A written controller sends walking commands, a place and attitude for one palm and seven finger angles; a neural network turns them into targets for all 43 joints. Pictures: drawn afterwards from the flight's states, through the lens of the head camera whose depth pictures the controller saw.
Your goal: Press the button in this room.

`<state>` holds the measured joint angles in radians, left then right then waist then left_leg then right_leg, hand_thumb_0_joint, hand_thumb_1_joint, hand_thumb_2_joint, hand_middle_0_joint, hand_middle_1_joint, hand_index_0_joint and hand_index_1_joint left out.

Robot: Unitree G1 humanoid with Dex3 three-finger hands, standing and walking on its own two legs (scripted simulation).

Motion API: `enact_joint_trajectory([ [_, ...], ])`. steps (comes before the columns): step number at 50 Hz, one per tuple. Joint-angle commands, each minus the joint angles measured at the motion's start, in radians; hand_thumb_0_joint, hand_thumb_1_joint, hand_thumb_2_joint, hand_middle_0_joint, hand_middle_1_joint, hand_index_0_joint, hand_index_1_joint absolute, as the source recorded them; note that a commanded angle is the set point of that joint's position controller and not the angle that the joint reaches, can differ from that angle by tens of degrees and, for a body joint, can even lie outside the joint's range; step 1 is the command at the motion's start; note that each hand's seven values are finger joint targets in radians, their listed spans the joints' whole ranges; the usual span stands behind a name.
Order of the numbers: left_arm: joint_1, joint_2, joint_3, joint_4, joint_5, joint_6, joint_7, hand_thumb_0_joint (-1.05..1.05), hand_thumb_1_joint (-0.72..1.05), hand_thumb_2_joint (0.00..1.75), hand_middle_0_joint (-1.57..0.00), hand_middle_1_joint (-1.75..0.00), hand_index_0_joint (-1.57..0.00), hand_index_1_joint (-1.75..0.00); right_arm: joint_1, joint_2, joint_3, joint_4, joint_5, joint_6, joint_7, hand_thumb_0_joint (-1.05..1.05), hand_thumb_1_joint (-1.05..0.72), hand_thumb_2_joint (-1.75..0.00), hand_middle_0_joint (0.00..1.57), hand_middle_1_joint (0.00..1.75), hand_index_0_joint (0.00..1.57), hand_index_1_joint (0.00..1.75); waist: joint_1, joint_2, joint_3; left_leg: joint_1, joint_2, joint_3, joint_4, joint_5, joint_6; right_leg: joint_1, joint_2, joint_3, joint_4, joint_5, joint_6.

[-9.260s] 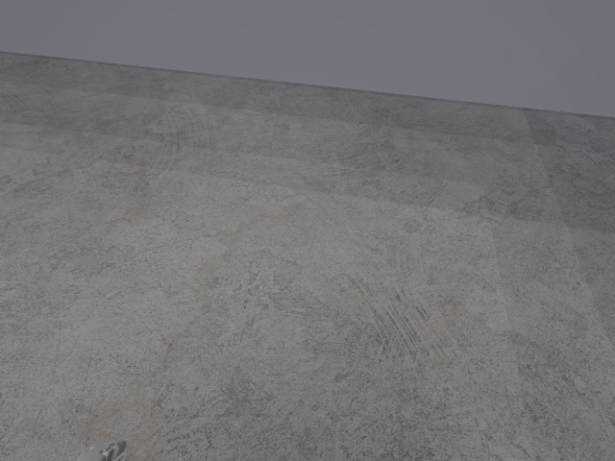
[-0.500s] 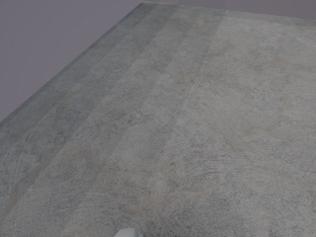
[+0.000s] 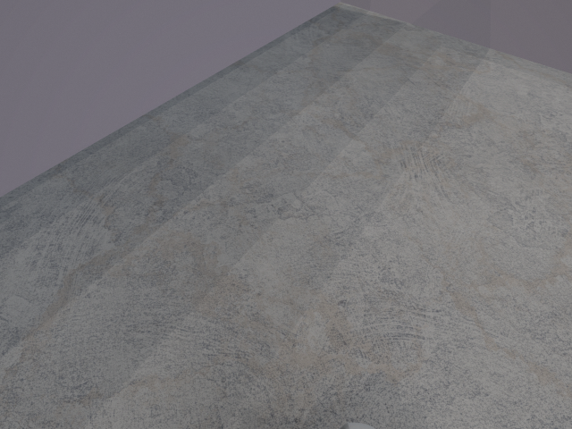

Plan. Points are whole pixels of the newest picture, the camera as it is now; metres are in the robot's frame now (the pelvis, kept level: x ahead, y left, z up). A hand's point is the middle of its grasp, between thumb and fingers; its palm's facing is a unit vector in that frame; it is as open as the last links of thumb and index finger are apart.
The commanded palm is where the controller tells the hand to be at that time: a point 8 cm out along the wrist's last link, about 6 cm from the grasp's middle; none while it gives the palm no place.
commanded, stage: turn or walk to find it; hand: left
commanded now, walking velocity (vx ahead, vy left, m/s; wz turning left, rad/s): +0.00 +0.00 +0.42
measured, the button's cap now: out of the picture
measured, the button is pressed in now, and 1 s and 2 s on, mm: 0 0 0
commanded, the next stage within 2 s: none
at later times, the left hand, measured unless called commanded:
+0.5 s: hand out of the picture -0.02 +0.14 -0.15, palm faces +0.26 -0.93 -0.27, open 7.4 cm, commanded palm none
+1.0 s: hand out of the picture -0.14 +0.19 -0.17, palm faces +0.47 -0.85 -0.25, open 7.4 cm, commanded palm none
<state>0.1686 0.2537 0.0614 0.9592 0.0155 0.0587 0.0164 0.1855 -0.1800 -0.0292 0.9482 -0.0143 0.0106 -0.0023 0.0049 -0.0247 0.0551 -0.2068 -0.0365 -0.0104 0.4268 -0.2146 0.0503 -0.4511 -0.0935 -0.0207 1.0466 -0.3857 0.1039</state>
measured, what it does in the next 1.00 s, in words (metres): steps on the spot, turning left: right foot, then left foot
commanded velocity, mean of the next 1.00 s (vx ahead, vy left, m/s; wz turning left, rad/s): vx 0.00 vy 0.00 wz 0.42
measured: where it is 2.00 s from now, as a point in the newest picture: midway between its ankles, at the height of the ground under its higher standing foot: outside the picture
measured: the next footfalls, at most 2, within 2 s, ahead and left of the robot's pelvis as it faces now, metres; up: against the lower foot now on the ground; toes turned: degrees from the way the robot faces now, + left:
right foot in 0.20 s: +0.03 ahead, -0.14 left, +0.00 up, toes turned +2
left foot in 0.72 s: -0.09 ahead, +0.08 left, +0.00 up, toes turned +24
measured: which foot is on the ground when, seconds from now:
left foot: down 0.00-0.20, up 0.22-0.70, down 0.72-1.00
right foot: up 0.00-0.18, down 0.20-0.72, up 0.74-1.00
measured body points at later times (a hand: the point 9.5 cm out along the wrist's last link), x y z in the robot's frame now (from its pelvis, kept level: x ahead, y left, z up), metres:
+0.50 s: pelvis -0.04 -0.06 +0.00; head -0.02 -0.10 +0.45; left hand -0.03 +0.18 -0.13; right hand +0.04 -0.32 -0.17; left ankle -0.11 +0.10 -0.66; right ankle -0.01 -0.14 -0.74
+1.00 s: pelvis -0.10 -0.02 +0.00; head -0.08 +0.00 +0.45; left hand -0.16 +0.24 -0.15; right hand +0.09 -0.20 -0.14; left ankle -0.13 +0.07 -0.74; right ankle -0.05 -0.17 -0.67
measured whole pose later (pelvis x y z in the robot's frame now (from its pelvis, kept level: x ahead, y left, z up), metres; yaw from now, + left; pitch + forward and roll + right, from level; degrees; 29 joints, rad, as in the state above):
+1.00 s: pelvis -0.10 -0.02 +0.00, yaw +25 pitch -1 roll +0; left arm 0.21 0.25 0.06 0.98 0.02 0.06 0.01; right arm 0.17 -0.18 -0.03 0.96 -0.01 0.02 0.00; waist 0.02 -0.02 0.05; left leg -0.21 -0.03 -0.01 0.43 -0.21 0.04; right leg -0.45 -0.09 -0.03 1.05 -0.38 0.09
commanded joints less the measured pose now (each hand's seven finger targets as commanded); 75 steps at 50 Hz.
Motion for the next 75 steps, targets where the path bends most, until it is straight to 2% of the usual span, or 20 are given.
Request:
enact_joint_trajectory([
  [1,-0.048,0.052,0.008,-0.099,-0.005,-0.023,0.006,0.0,0.9,0.9,-0.2,-0.3,-0.2,-0.3,0.079,-0.211,-0.067,-0.038,-0.009,-0.002,-0.016,0.0,-0.9,-0.9,0.2,0.3,0.2,0.3,-0.043,0.162,-0.076,0.125,0.281,-0.282,-0.087,0.423,0.128,-0.051,0.006,0.013,-0.108,-0.056,-0.01],
  [8,0.066,0.054,0.011,-0.083,-0.012,-0.048,0.011,0.0,0.9,0.9,-0.2,-0.3,-0.2,-0.3,0.034,-0.2,-0.075,-0.051,-0.006,0.009,-0.008,0.0,-0.9,-0.9,0.2,0.3,0.2,0.3,0.019,0.136,-0.115,-0.096,0.19,-0.309,0.017,0.283,0.061,0.319,0.05,-0.019,-0.603,0.165,-0.043],
  [9,0.094,0.098,0.019,-0.079,-0.005,-0.058,0.016,0.0,0.9,0.9,-0.2,-0.3,-0.2,-0.3,0.042,-0.165,-0.071,-0.054,0.002,0.008,-0.003,0.0,-0.9,-0.9,0.2,0.3,0.2,0.3,0.029,0.03,-0.136,-0.2,0.129,-0.257,0.091,0.134,0.006,0.448,-0.036,0.059,-0.702,0.212,-0.064],
  [10,0.114,0.186,0.037,-0.08,0.01,-0.066,0.025,0.0,0.9,0.9,-0.2,-0.3,-0.2,-0.3,0.051,-0.1,-0.059,-0.073,0.008,0.007,0.002,0.0,-0.9,-0.9,0.2,0.3,0.2,0.3,0.039,-0.24,-0.14,-0.37,-0.014,-0.087,0.3,-0.193,-0.065,0.53,-0.284,0.313,-0.756,0.242,-0.155],
  [11,0.109,0.205,0.037,-0.097,0.005,-0.061,0.023,0.0,0.9,0.9,-0.2,-0.3,-0.2,-0.3,0.024,-0.137,-0.071,-0.088,-0.001,0.016,-0.002,0.0,-0.9,-0.9,0.2,0.3,0.2,0.3,0.05,-0.231,-0.11,-0.362,-0.02,-0.066,0.51,-0.374,-0.076,0.376,-0.405,0.376,-0.782,0.292,-0.259],
  [16,-0.055,0.084,0.011,-0.131,-0.002,-0.068,0.019,0.0,0.9,0.9,-0.2,-0.3,-0.2,-0.3,0.115,-0.127,-0.078,-0.004,-0.013,0.053,0.018,0.0,-0.9,-0.9,0.2,0.3,0.2,0.3,-0.044,-0.12,0.002,-0.333,0.042,-0.054,0.816,-0.134,-0.099,0.194,-0.201,0.071,-0.788,0.174,-0.194],
  [29,0.129,0.146,0.035,-0.044,0.017,-0.062,0.016,0.0,0.9,0.9,-0.2,-0.3,-0.2,-0.3,-0.03,-0.102,-0.05,-0.034,0.003,0.038,0.015,0.0,-0.9,-0.9,0.2,0.3,0.2,0.3,0.052,-0.183,-0.056,-0.223,0.079,0.056,0.4,-0.262,-0.114,0.35,-0.28,0.014,-0.706,0.397,-0.252],
  [32,0.101,0.157,0.04,-0.035,0.017,-0.058,0.016,0.0,0.9,0.9,-0.2,-0.3,-0.2,-0.3,0.015,-0.1,-0.044,-0.029,0.009,0.024,0.01,0.0,-0.9,-0.9,0.2,0.3,0.2,0.3,0.022,-0.176,-0.099,-0.122,0.071,0.082,0.224,-0.227,-0.1,0.346,-0.286,-0.016,-0.63,0.461,-0.236],
  [34,0.089,0.145,0.038,-0.036,0.004,-0.049,0.013,0.0,0.9,0.9,-0.2,-0.3,-0.2,-0.3,0.081,-0.119,-0.047,-0.009,0.007,0.01,0.011,0.0,-0.9,-0.9,0.2,0.3,0.2,0.3,-0.021,-0.09,-0.137,0.065,0.067,0.083,-0.017,0.0,-0.084,0.252,-0.237,-0.096,-0.501,0.399,-0.154],
  [36,0.067,0.039,0.009,-0.089,-0.005,-0.035,0.004,0.0,0.9,0.9,-0.2,-0.3,-0.2,-0.3,0.123,-0.281,-0.082,-0.013,-0.004,0.0,0.001,0.0,-0.9,-0.9,0.2,0.3,0.2,0.3,-0.056,0.351,-0.108,0.218,0.416,-0.357,-0.136,0.389,0.064,-0.141,-0.037,-0.157,-0.145,-0.212,-0.028],
  [37,0.009,0.064,0.005,-0.095,0.003,-0.022,0.007,0.0,0.9,0.9,-0.2,-0.3,-0.2,-0.3,0.131,-0.294,-0.08,-0.005,-0.004,0.012,-0.001,0.0,-0.9,-0.9,0.2,0.3,0.2,0.3,-0.068,0.248,-0.084,0.117,0.451,-0.3,-0.129,0.38,0.109,-0.092,-0.044,-0.07,-0.045,-0.213,-0.042],
  [43,0.054,0.071,0.02,-0.03,0.003,-0.02,-0.01,0.0,0.9,0.9,-0.2,-0.3,-0.2,-0.3,-0.017,-0.211,-0.05,-0.04,-0.002,-0.004,-0.019,0.0,-0.9,-0.9,0.2,0.3,0.2,0.3,-0.002,0.171,-0.034,0.065,0.255,-0.157,-0.128,0.316,0.076,-0.093,-0.014,-0.014,0.072,0.015,-0.023],
  [52,-0.037,0.046,0.009,-0.086,-0.004,-0.026,0.003,0.0,0.9,0.9,-0.2,-0.3,-0.2,-0.3,0.066,-0.214,-0.069,-0.031,-0.01,0.003,-0.015,0.0,-0.9,-0.9,0.2,0.3,0.2,0.3,-0.047,0.162,-0.07,0.112,0.278,-0.289,-0.094,0.341,0.128,-0.038,0.017,0.003,-0.156,-0.07,-0.016],
  [57,0.053,0.045,0.008,-0.07,-0.013,-0.041,0.008,0.0,0.9,0.9,-0.2,-0.3,-0.2,-0.3,0.025,-0.211,-0.076,-0.044,-0.009,0.011,-0.009,0.0,-0.9,-0.9,0.2,0.3,0.2,0.3,0.0,0.166,-0.103,-0.042,0.221,-0.316,-0.022,0.321,0.09,0.227,0.064,-0.024,-0.483,0.067,-0.038],
  [58,0.1,0.055,0.013,-0.06,-0.011,-0.048,0.01,0.0,0.9,0.9,-0.2,-0.3,-0.2,-0.3,0.007,-0.201,-0.074,-0.051,-0.005,0.012,-0.007,0.0,-0.9,-0.9,0.2,0.3,0.2,0.3,0.029,0.128,-0.126,-0.101,0.186,-0.291,0.023,0.243,0.055,0.332,0.047,-0.022,-0.62,0.169,-0.042],
  [59,0.131,0.108,0.023,-0.058,-0.001,-0.06,0.016,0.0,0.9,0.9,-0.2,-0.3,-0.2,-0.3,0.021,-0.154,-0.069,-0.058,0.004,0.011,-0.002,0.0,-0.9,-0.9,0.2,0.3,0.2,0.3,0.038,-0.008,-0.145,-0.234,0.111,-0.22,0.131,0.067,-0.004,0.473,-0.078,0.092,-0.729,0.18,-0.073],
  [60,0.14,0.198,0.04,-0.062,0.013,-0.066,0.022,0.0,0.9,0.9,-0.2,-0.3,-0.2,-0.3,0.018,-0.091,-0.059,-0.084,0.005,0.011,0.002,0.0,-0.9,-0.9,0.2,0.3,0.2,0.3,0.049,-0.291,-0.116,-0.403,-0.037,-0.054,0.36,-0.284,-0.076,0.504,-0.325,0.35,-0.775,0.249,-0.177],
  [61,0.122,0.203,0.034,-0.082,0.004,-0.06,0.023,0.0,0.9,0.9,-0.2,-0.3,-0.2,-0.3,-0.004,-0.147,-0.073,-0.088,-0.003,0.021,-0.001,0.0,-0.9,-0.9,0.2,0.3,0.2,0.3,0.052,-0.222,-0.095,-0.369,-0.006,-0.079,0.55,-0.368,-0.074,0.346,-0.401,0.356,-0.786,0.274,-0.256],
  [65,-0.043,0.092,0.013,-0.119,-0.002,-0.067,0.019,0.0,0.9,0.9,-0.2,-0.3,-0.2,-0.3,0.076,-0.133,-0.08,-0.01,-0.013,0.05,0.017,0.0,-0.9,-0.9,0.2,0.3,0.2,0.3,-0.036,-0.115,0.009,-0.354,0.041,-0.065,0.804,-0.154,-0.094,0.212,-0.213,0.097,-0.779,0.204,-0.196],
  [75,0.109,0.113,0.025,-0.061,0.011,-0.071,0.021,0.0,0.9,0.9,-0.2,-0.3,-0.2,-0.3,-0.013,-0.113,-0.059,-0.017,-0.006,0.047,0.015,0.0,-0.9,-0.9,0.2,0.3,0.2,0.3,0.03,-0.132,-0.028,-0.319,0.084,0.007,0.577,-0.209,-0.132,0.36,-0.257,0.019,-0.723,0.419,-0.237],
])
